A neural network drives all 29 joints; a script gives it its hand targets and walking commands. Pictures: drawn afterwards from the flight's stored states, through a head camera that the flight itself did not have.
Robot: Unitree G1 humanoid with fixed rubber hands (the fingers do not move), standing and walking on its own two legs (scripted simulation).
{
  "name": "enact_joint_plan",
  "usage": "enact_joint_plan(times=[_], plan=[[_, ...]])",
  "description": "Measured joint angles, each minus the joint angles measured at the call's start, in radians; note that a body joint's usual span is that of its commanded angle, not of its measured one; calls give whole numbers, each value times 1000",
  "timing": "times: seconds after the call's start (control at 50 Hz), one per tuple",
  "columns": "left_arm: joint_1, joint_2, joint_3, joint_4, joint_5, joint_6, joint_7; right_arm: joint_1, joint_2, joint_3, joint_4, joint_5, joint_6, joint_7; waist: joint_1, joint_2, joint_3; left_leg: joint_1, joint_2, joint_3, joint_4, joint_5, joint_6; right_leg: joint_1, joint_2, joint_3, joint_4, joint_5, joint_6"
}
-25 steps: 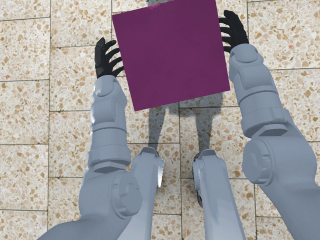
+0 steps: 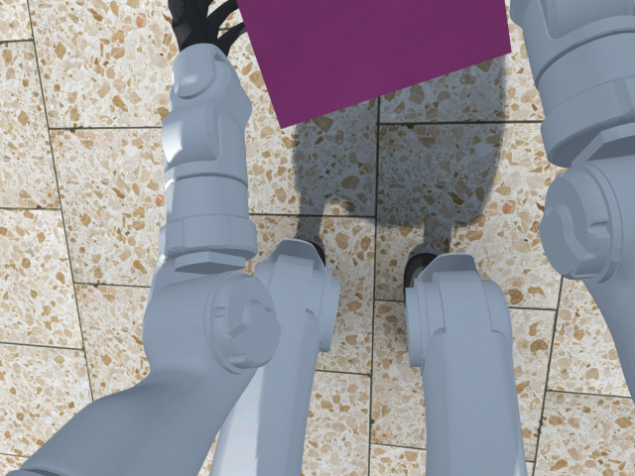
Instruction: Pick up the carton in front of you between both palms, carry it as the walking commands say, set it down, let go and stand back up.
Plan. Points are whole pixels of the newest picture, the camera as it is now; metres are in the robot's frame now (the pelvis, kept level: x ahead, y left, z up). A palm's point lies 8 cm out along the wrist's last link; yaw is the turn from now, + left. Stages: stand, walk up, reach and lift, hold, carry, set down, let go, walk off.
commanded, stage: set down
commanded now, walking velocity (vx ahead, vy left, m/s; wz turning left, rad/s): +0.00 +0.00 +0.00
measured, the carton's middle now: out of the picture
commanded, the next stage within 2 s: none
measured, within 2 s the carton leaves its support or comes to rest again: rests again in 0.68 s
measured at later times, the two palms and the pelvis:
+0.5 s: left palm (210, 47) +0.52 +0.16 -0.19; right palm out of the picture +0.60 -0.13 -0.19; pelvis +0.00 +0.00 -0.04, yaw +1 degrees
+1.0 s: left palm (208, 36) +0.53 +0.17 -0.21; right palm out of the picture +0.61 -0.13 -0.22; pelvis +0.01 -0.01 -0.05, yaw +3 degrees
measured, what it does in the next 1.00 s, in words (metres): stands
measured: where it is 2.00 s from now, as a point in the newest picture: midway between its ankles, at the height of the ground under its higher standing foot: (362, 322)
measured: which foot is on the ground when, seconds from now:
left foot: down 0.00-1.00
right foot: down 0.00-1.00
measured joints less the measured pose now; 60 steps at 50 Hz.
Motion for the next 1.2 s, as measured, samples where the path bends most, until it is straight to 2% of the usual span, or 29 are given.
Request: enact_joint_plan(times=[0.12, 0.18, 0.3, 0.56, 0.64, 0.88, 1.02, 1.2], plan=[[-50, 25, -27, 32, -52, -16, 18, -64, -50, 79, 39, 73, -18, 4, -1, 5, 94, -1, -9, 6, 67, -24, -5, 1, -17, -11, 77, -35, -12], [-63, 44, -49, 57, -75, -13, 22, -87, -52, 95, 67, 83, -15, 3, 2, 4, 103, -4, -12, 4, 94, -37, -7, 1, -23, -20, 103, -51, -18], [-56, 53, -39, 90, -71, -32, 9, -89, -41, 68, 104, 61, -31, 15, -3, 17, 94, -14, -14, 8, 126, -44, -1, -2, -30, -23, 133, -64, -16], [-96, 62, 27, 143, -13, -37, -64, -102, -46, -23, 126, -19, -43, 67, -2, 23, 128, -3, -12, 18, 154, -41, -4, 3, -40, -25, 168, -62, -27], [-106, 71, 42, 153, 0, -42, -87, -105, -43, -42, 122, -36, -46, 85, -5, 22, 134, -2, -10, 20, 158, -46, -7, 2, -45, -28, 176, -67, -35], [-118, 106, 70, 186, 8, -63, -135, -83, -23, -91, 71, -75, -62, 97, -17, 31, 138, -9, -5, 25, 176, -74, -8, -7, -64, -37, 201, -102, -55], [-106, 116, 73, 199, 2, -75, -161, -59, -19, -113, 48, -84, -69, 119, -21, 37, 126, -18, -3, 31, 188, -83, -3, -14, -71, -37, 215, -113, -57], [-135, 116, 92, 241, 39, -84, -180, -71, -44, -121, 64, -98, -77, 158, -13, 43, 153, -9, 1, 41, 207, -82, 0, -7, -76, -33, 235, -112, -55]])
